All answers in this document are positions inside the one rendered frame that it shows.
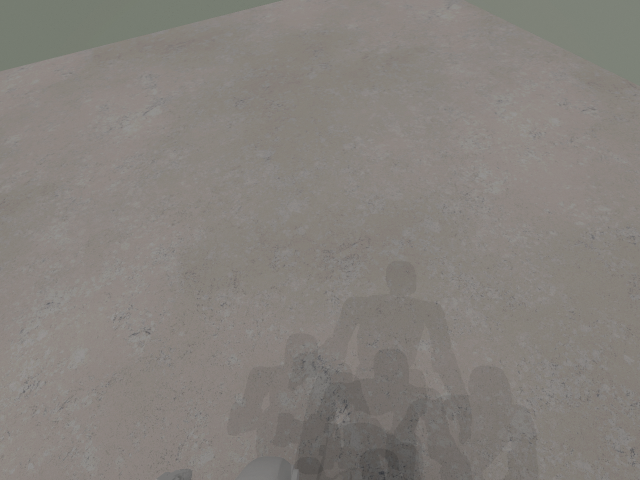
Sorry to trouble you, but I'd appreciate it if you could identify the left robot thigh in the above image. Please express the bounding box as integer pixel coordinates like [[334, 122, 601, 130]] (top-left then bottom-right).
[[235, 456, 299, 480]]

